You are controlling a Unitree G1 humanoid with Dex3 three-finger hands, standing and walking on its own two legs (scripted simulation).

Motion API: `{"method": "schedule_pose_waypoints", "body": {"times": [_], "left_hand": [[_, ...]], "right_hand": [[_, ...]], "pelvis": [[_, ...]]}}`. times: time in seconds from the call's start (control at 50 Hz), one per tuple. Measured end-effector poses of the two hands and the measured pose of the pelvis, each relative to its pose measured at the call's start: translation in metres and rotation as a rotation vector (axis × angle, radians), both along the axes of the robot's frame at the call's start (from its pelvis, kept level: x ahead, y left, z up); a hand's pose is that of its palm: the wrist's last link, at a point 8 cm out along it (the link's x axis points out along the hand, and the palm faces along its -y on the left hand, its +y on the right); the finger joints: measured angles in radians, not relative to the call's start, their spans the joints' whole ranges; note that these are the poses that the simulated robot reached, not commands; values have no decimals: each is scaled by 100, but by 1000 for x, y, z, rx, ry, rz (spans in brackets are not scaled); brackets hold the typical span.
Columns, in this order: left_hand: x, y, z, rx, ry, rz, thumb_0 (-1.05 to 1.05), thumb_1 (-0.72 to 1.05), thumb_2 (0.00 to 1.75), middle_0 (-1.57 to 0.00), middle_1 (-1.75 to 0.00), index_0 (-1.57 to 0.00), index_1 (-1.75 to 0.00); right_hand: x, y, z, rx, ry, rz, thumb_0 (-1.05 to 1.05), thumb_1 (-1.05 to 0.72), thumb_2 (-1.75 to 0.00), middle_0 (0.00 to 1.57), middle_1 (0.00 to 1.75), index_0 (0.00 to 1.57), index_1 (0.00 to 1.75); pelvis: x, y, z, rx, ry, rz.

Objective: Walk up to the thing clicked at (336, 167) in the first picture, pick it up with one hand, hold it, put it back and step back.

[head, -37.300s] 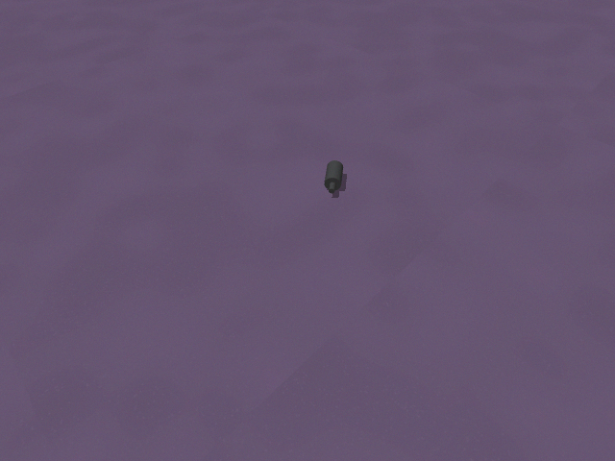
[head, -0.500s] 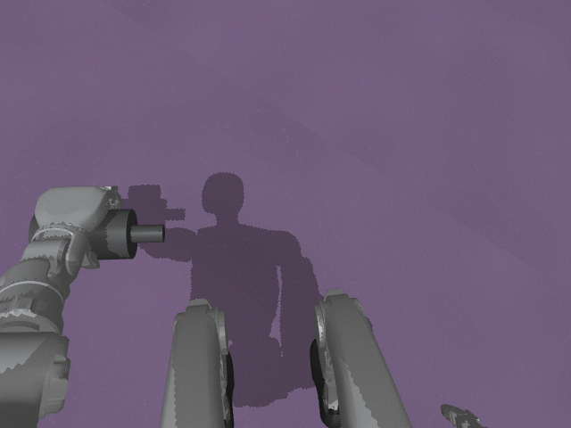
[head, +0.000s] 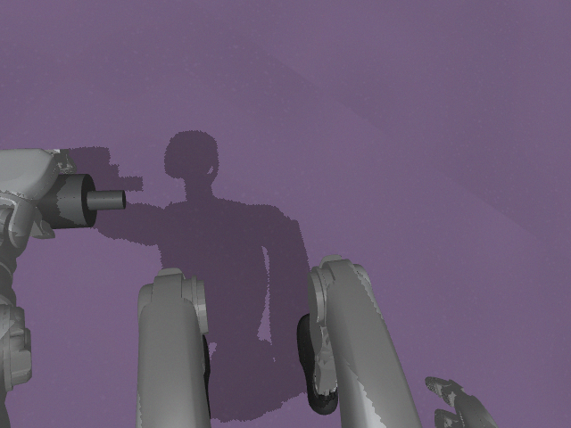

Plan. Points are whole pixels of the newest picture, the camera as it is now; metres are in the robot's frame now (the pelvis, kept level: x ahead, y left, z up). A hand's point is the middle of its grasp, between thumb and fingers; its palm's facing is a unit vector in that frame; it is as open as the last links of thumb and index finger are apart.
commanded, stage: crouch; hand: left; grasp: from above
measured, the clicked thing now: (58, 201) +0.43 +0.32 -0.19
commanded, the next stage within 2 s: lower in 0.36 s
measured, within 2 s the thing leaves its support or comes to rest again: neither
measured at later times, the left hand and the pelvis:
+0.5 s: hand (48, 203) +0.43 +0.34 -0.22, palm faces -0.45 -0.04 -0.89, open 10.7 cm; pelvis -0.01 +0.00 -0.06, yaw -2 degrees
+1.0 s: hand (63, 213) +0.43 +0.35 -0.28, palm faces -0.45 -0.08 -0.89, open 10.6 cm; pelvis +0.00 +0.00 -0.10, yaw -4 degrees
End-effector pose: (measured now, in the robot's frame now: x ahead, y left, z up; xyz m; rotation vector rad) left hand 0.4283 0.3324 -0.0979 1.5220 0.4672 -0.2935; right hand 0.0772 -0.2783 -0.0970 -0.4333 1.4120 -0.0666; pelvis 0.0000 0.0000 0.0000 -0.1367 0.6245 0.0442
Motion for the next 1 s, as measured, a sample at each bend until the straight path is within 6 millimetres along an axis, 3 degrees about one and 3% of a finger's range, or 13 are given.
{"method": "schedule_pose_waypoints", "body": {"times": [0.38, 0.6, 0.82, 1.0], "left_hand": [[3, 9, -54, -8, -6, -14, 0, -5, 42, -65, -52, -67, -53], [14, 15, -71, -2, 8, 10, 0, -7, 45, -65, -51, -67, -52], [9, 16, -106, -60, 14, -4, 0, -6, 42, -67, -49, -69, -51], [7, 17, -122, -57, -23, -11, 1, -4, 40, -67, -47, -70, -48]], "right_hand": [[-34, 3, -49, -16, 74, -16, 1, -91, -90, 20, 30, 21, 30], [-24, 6, -62, -8, 78, 6, 0, -92, -90, 20, 30, 21, 30], [-16, -2, -72, -40, 108, 56, 0, -92, -90, 20, 30, 21, 30], [-11, -7, -80, -75, 98, 74, 0, -91, -90, 20, 30, 21, 30]], "pelvis": [[-9, 0, -55, -11, -38, -16], [-4, 0, -67, -18, -36, -21], [-1, -1, -84, -30, -64, -34], [-2, -1, -99, -36, -86, -43]]}}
